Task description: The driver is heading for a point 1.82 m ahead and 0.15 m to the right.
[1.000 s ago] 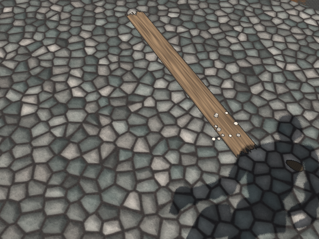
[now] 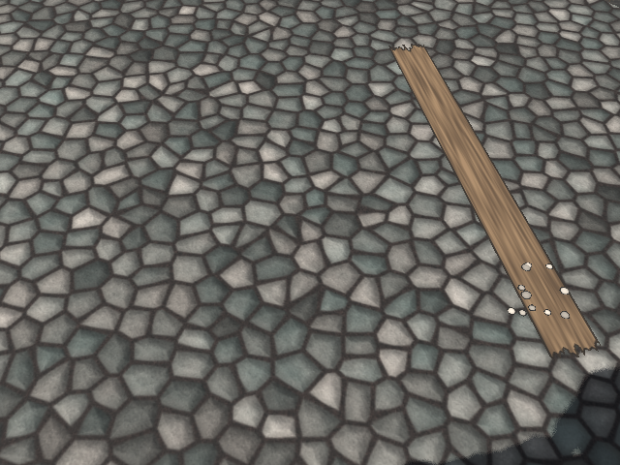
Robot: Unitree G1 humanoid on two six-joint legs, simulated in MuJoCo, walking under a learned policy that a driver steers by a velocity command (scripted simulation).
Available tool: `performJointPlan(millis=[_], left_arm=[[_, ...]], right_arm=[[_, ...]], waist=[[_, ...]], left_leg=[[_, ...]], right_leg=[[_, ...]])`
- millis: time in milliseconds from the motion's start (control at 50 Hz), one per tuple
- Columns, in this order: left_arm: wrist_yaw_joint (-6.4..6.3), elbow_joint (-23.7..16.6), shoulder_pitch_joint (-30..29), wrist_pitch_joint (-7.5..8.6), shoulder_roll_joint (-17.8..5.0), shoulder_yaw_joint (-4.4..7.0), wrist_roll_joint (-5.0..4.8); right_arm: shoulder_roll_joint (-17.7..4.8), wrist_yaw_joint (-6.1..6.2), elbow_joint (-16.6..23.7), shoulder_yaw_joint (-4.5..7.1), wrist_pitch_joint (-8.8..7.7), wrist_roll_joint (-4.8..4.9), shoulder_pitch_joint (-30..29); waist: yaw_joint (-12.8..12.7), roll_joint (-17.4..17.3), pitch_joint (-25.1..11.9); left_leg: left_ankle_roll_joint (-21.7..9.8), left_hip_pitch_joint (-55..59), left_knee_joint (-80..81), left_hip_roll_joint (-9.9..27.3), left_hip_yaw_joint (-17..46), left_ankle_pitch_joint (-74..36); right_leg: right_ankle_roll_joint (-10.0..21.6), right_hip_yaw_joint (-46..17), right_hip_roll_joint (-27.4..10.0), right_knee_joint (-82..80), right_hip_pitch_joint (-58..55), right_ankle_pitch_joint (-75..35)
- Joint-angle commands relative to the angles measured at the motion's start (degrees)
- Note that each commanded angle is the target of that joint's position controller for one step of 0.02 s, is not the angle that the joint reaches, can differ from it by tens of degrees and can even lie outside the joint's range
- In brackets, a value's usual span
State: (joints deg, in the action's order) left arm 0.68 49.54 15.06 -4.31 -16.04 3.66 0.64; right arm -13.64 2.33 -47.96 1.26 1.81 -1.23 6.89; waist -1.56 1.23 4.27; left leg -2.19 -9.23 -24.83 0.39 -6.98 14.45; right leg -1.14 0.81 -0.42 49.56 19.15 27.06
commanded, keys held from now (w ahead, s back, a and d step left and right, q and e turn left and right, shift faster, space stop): e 0.08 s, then w+e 0.28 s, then w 0.08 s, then w+q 0.56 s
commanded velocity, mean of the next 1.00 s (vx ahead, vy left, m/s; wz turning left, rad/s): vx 0.34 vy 0.00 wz -0.10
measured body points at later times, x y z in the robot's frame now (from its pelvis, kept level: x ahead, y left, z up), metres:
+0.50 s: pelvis +0.08 -0.06 +0.01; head +0.08 -0.09 +0.46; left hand +0.15 +0.21 -0.11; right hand +0.14 -0.35 -0.12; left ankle +0.22 +0.07 -0.68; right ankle -0.03 -0.10 -0.74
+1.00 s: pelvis +0.37 -0.06 +0.00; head +0.40 -0.05 +0.45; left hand +0.54 +0.18 -0.11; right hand +0.35 -0.33 -0.13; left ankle +0.33 +0.00 -0.74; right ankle +0.47 -0.24 -0.67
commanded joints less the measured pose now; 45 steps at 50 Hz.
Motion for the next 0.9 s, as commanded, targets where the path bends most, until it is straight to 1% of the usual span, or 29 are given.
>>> performJointPlan(millis=[20,80,100,120,140,160,180,200,220,240,260,280,340,440,500,560,600,640,660,680,700,720,740,760,780,800,820,840,900], left_arm=[[0.52,-4.77,-1.51,0.6,-3.2,0.59,-0.18],[0.94,-5.32,0.17,1.01,-3.39,0.72,-0.43],[0.99,-4.75,2.4,1.43,-3.2,0.69,-0.35],[0.79,-3.57,5.6,2.0,-5.26,1.36,0.23],[0.3,-3.52,8.76,2.65,-11.33,2.75,0.95],[0.43,-4.04,10.5,2.78,-16.02,3.83,0.92],[0.19,-4.14,8.09,2.56,-12.72,3.13,0.97],[-0.24,-5.0,4.32,2.45,-10.14,2.24,0.12],[-0.5,-5.7,1.89,2.7,-9.1,1.87,-0.03],[-0.8,-5.93,1.63,3.39,-8.55,1.72,-0.13],[-0.65,-5.6,2.43,4.12,-7.9,1.49,-0.05],[-0.37,-5.03,3.97,4.88,-7.95,1.53,-0.18],[-0.03,-3.66,7.74,6.17,-8.39,1.79,-0.47],[-0.59,-1.59,12.23,7.01,-7.46,1.41,-0.19],[-0.85,-0.45,13.35,7.63,-7.28,1.14,0.09],[-1.11,0.89,14.78,8.26,-6.94,0.74,0.55],[-1.49,1.67,14.57,8.58,-7.11,0.59,0.78],[-1.82,1.73,11.82,8.86,-7.63,0.42,0.96],[-1.93,1.97,11.27,8.93,-8.15,0.43,1.08],[-1.87,2.29,11.02,8.76,-8.56,0.46,1.25],[-1.84,2.25,10.63,8.87,-8.59,0.23,1.01],[-1.3,0.24,13.24,9.3,-4.57,-1.06,-0.37],[-1.07,-0.1,12.87,9.7,-5.05,-0.65,0.23],[-1.0,-1.53,8.27,9.91,-7.23,-0.38,1.53],[-0.52,-2.3,4.52,10.52,-7.17,-0.63,1.36],[-0.25,-2.95,2.57,10.77,-6.3,-0.82,1.36],[-0.05,-3.66,2.21,10.1,-5.7,-0.9,1.92],[0.2,-3.56,3.5,9.17,-5.08,-1.19,2.25],[0.44,-4.74,1.39,7.4,-3.88,-1.57,2.57]], right_arm=[[-9.93,-0.24,2.0,2.84,-0.59,-0.37,1.12],[-11.37,-0.68,2.35,3.5,-0.41,-0.25,-0.26],[-11.7,-0.9,2.45,3.74,-0.22,-0.14,-0.38],[-10.5,-1.2,2.41,3.7,-0.05,-0.49,0.65],[-5.0,-1.85,4.2,2.31,0.22,-1.17,0.63],[-6.44,-1.55,8.28,2.15,0.47,-1.91,-6.2],[-9.4,-1.72,8.25,2.84,0.12,-1.27,-7.68],[-10.67,-2.36,7.11,3.36,-0.58,-0.12,-5.48],[-10.64,-2.89,5.51,3.42,-1.31,-0.03,-3.01],[-10.34,-3.27,4.18,3.44,-1.69,-1.14,-1.31],[-9.65,-3.64,3.33,3.29,-1.84,-1.69,-0.07],[-8.93,-3.88,3.19,3.17,-1.91,-1.68,0.2],[-8.23,-3.84,3.66,3.04,-1.86,-1.41,-1.43],[-7.65,-4.06,5.01,2.78,-2.56,-1.4,-5.75],[-7.02,-4.58,5.84,2.31,-3.12,-1.11,-8.35],[-6.53,-5.13,7.82,1.77,-3.63,-0.77,-11.8],[-6.44,-5.41,8.79,1.53,-3.88,-0.6,-11.94],[-6.65,-5.16,7.96,1.66,-4.0,-0.19,-7.31],[-7.51,-4.62,6.43,2.15,-4.0,-0.05,-2.38],[-8.48,-3.99,3.9,2.8,-4.22,0.11,5.57],[-9.79,-3.29,1.39,3.48,-4.63,-0.32,14.45],[-15.74,-2.57,0.49,5.07,-4.75,-1.62,21.99],[-16.05,-3.23,-0.33,5.24,-4.34,-0.26,21.0],[-14.45,-3.78,0.44,4.97,-4.31,1.0,14.67],[-11.76,-3.86,1.43,4.44,-4.34,1.06,10.94],[-9.7,-3.74,1.3,3.84,-4.58,0.58,10.18],[-8.65,-3.51,0.66,3.41,-4.71,0.65,9.48],[-8.89,-3.31,0.59,3.36,-5.04,0.69,9.31],[-9.37,-3.1,-0.43,3.58,-5.95,1.32,11.91]], waist=[[2.31,-9.72,-4.36],[0.65,-9.58,-5.71],[-0.62,-8.21,-7.01],[-1.75,-2.26,-7.12],[-2.12,15.07,-5.88],[-4.65,15.94,-1.93],[-3.12,8.19,2.58],[-0.61,6.62,4.67],[0.8,5.79,4.41],[0.89,5.22,3.22],[0.97,3.84,1.17],[0.87,2.69,0.02],[-0.24,3.02,-0.24],[-2.57,4.16,1.25],[-3.74,4.25,1.92],[-4.5,4.46,3.23],[-3.61,4.7,3.6],[-0.41,4.69,1.85],[1.76,4.51,-1.27],[5.23,3.35,-5.92],[9.3,1.87,-10.7],[9.64,-7.77,-17.58],[7.11,-14.71,-19.14],[5.02,-7.86,-11.25],[4.37,-3.27,-6.69],[3.23,-0.44,-3.27],[1.36,-0.18,-2.47],[0.27,-2.55,-2.72],[-0.06,-2.84,-2.22]], left_leg=[[-10.56,3.52,4.72,16.38,9.55,-23.41],[-8.19,1.26,0.85,16.8,8.12,-21.41],[-5.86,-2.05,-1.25,15.88,6.36,-10.19],[-2.43,-9.66,-7.89,13.09,3.71,6.58],[1.73,-23.26,-27.05,4.87,-3.61,23.22],[1.85,-31.82,-32.43,-2.09,5.12,23.85],[1.54,-33.01,-35.02,1.4,8.86,16.96],[1.6,-32.2,-33.89,2.5,8.66,9.99],[2.15,-30.52,-32.29,3.01,8.71,5.63],[2.65,-29.36,-32.49,2.95,8.23,2.27],[2.9,-28.65,-32.83,2.81,8.26,-0.25],[3.08,-29.01,-32.57,2.6,8.18,-1.78],[4.03,-32.28,-30.1,2.56,8.07,-4.4],[5.59,-35.55,-22.61,3.14,7.21,-7.58],[4.68,-34.73,-17.93,3.0,5.6,-9.0],[2.25,-33.42,-13.97,2.43,3.89,-8.13],[-0.17,-30.38,-11.31,1.71,3.04,-6.68],[-2.96,-20.76,-8.37,-0.9,1.78,-4.95],[-4.19,-13.76,-8.12,-3.41,0.82,-3.51],[-5.47,-4.99,-5.99,-5.86,-0.01,-3.14],[-7.22,7.99,-3.75,-3.69,3.19,-4.0],[-13.15,23.81,-0.52,11.38,27.19,10.16],[-18.02,26.74,9.8,20.28,53.62,8.07],[-17.64,20.38,10.22,18.48,49.05,7.96],[-17.0,13.2,10.64,16.84,40.25,3.34],[-15.57,7.49,11.25,13.93,34.7,-4.97],[-13.97,3.39,12.56,11.05,31.02,-6.52],[-14.17,1.17,13.12,9.96,29.24,-10.34],[-14.2,-1.03,14.32,7.1,24.6,-16.49]], right_leg=[[0.96,1.73,-0.25,-4.55,1.1,0.01],[2.96,3.46,0.47,-13.0,-4.62,-4.21],[4.17,4.38,1.72,-19.34,-10.01,-8.25],[6.03,-0.93,0.96,-25.91,-17.19,-6.98],[10.36,-23.77,-14.1,-35.28,-21.98,3.57],[18.07,-40.93,-20.87,-42.18,-14.73,13.27],[18.27,-37.81,-19.37,-44.27,-11.89,22.56],[16.16,-33.04,-16.28,-44.99,-10.11,21.54],[14.18,-28.69,-12.79,-44.96,-11.0,14.61],[13.49,-25.26,-10.51,-44.09,-12.62,7.04],[13.19,-23.02,-9.28,-43.29,-14.48,1.61],[13.22,-22.1,-8.85,-42.67,-16.16,-1.9],[13.71,-21.84,-8.38,-42.31,-18.89,-5.18],[14.61,-21.52,-8.81,-42.92,-21.22,-10.59],[13.99,-18.49,-8.95,-42.53,-22.76,-16.93],[13.6,-15.64,-10.14,-41.32,-24.13,-27.65],[12.76,-13.58,-11.34,-40.7,-24.71,-35.23],[10.81,-9.91,-11.19,-37.14,-23.22,-50.33],[9.85,-8.05,-10.73,-31.24,-23.4,-62.8],[8.91,-5.74,-9.54,-20.94,-23.26,-70.78],[7.73,-3.42,-7.84,-8.35,-16.51,-65.71],[5.08,-0.5,-2.52,12.04,0.16,-43.79],[3.95,-1.64,7.01,26.9,13.23,-1.51],[5.05,-6.5,2.59,30.02,18.27,-4.91],[5.17,-6.16,-0.34,27.87,18.35,-9.61],[5.04,-5.63,-2.21,23.75,16.89,-11.33],[4.39,-5.58,-3.4,20.77,14.95,-11.58],[3.36,-5.15,-3.85,18.57,12.99,-11.16],[0.73,-2.82,-4.29,12.57,14.06,-11.88]])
